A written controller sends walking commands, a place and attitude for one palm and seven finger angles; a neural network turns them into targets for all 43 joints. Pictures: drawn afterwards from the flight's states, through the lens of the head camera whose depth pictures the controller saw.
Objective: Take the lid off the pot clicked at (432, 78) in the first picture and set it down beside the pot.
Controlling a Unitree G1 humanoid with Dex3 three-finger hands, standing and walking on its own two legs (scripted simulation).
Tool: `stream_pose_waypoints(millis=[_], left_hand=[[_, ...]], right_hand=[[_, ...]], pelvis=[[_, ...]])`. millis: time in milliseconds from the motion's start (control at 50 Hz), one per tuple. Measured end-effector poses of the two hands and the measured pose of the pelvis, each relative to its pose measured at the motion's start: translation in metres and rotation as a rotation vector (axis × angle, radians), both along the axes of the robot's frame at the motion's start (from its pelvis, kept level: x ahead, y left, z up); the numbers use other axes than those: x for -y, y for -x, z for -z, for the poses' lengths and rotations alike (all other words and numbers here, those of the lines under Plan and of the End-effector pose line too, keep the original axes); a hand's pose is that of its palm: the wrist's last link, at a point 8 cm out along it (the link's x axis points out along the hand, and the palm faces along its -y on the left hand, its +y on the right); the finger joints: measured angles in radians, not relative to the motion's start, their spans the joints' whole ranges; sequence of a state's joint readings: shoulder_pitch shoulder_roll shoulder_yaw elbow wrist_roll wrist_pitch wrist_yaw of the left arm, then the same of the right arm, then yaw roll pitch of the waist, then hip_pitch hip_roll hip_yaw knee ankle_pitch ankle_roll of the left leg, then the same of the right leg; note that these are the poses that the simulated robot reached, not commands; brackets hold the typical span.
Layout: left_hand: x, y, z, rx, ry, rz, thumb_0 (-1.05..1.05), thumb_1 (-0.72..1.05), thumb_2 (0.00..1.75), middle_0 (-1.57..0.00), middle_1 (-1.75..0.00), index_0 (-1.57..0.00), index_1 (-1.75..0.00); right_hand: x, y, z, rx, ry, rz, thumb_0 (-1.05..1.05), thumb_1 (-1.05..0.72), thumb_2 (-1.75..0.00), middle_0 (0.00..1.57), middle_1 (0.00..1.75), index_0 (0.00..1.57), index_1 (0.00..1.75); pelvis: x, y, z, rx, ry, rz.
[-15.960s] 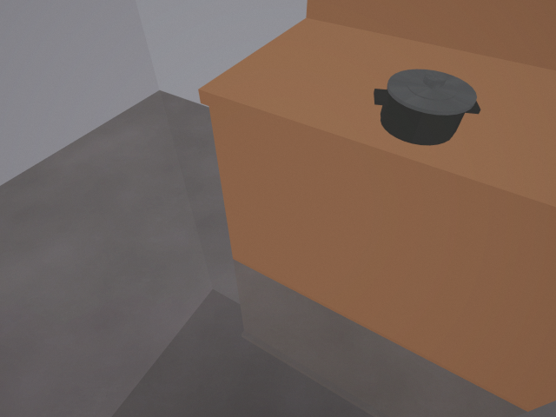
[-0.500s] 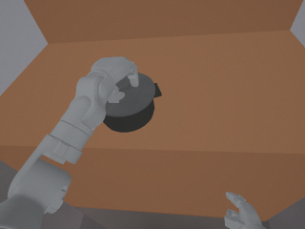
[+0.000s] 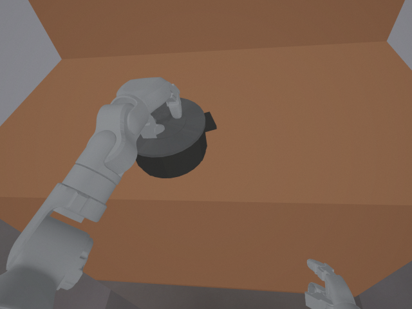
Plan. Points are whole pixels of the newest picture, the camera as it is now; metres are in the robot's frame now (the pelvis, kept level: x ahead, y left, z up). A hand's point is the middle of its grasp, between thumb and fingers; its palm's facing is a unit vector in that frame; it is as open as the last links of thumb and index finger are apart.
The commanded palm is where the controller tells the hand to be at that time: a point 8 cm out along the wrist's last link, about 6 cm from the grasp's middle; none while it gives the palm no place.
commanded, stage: close the fingers and squeeze the knob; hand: left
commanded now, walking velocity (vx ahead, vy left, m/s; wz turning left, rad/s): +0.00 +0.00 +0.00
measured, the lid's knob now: (160, 115) +0.46 +0.10 +0.15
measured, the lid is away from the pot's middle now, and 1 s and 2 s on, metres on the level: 0.00 0.02 0.02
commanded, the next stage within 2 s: lift the lid straight up in 0.24 s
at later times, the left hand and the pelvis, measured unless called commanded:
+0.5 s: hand (153, 118) +0.42 +0.11 +0.17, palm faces -0.22 -0.05 -0.98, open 6.8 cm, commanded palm +0.40 +0.12 +0.25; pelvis +0.00 +0.00 +0.00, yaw +0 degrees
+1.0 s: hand (144, 102) +0.43 +0.12 +0.21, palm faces -0.16 -0.02 -0.99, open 6.7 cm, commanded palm +0.40 +0.12 +0.29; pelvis +0.00 +0.01 +0.00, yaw +1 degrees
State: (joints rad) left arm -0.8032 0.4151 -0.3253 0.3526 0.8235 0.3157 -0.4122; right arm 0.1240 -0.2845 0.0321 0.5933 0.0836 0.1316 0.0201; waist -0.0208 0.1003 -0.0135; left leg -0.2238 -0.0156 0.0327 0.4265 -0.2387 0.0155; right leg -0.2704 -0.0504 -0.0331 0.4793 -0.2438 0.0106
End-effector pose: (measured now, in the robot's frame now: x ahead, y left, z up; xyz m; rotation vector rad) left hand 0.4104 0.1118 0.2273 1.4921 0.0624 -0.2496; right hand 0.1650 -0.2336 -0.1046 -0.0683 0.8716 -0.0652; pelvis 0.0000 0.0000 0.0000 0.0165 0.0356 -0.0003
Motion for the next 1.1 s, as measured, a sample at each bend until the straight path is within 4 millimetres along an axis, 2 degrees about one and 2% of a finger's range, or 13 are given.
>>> stream_pose_waypoints(millis=[660, 860, 1100], left_hand=[[-0.003, -0.006, -0.007, -0.020, -0.004, 0.003, 0.01, 0.22, 0.96, -0.73, -0.77, -0.82, -0.83], [-0.011, -0.007, -0.025, 0.022, -0.024, -0.011, 0.02, 0.22, 0.95, -0.73, -0.77, -0.83, -0.83], [-0.006, -0.006, -0.047, 0.062, -0.032, 0.011, 0.03, 0.22, 0.95, -0.73, -0.77, -0.83, -0.83]], right_hand=[[-0.003, 0.000, 0.002, 0.001, 0.008, -0.007, 0.01, -0.91, -0.90, 0.19, 0.30, 0.20, 0.29], [-0.009, -0.005, 0.000, 0.017, -0.001, -0.024, 0.01, -0.91, -0.90, 0.19, 0.30, 0.20, 0.29], [-0.019, -0.013, -0.002, 0.035, -0.012, -0.048, 0.01, -0.91, -0.90, 0.19, 0.30, 0.20, 0.29]], pelvis=[[-0.003, -0.002, -0.001, 0.004, 0.002, -0.007], [-0.005, -0.002, -0.001, -0.001, 0.003, -0.011], [-0.008, -0.001, -0.002, -0.002, 0.002, -0.015]])
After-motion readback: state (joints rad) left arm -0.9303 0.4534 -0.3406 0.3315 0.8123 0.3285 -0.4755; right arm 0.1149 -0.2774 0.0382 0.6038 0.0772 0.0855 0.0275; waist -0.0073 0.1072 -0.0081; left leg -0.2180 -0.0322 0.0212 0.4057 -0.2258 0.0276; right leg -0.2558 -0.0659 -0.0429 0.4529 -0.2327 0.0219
